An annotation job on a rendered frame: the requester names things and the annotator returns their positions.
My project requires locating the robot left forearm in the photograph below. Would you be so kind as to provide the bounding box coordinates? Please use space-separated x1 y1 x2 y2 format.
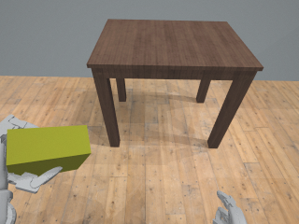
0 189 17 224

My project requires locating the robot right hand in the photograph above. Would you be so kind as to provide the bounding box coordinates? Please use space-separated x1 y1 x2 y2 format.
212 190 248 224

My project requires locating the table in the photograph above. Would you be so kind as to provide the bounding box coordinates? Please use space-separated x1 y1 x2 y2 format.
86 19 263 148

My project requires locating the robot left hand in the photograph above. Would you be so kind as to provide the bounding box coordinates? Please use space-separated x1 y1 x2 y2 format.
0 114 63 194

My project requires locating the sponge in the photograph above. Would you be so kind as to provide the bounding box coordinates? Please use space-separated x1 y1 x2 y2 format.
6 125 92 176

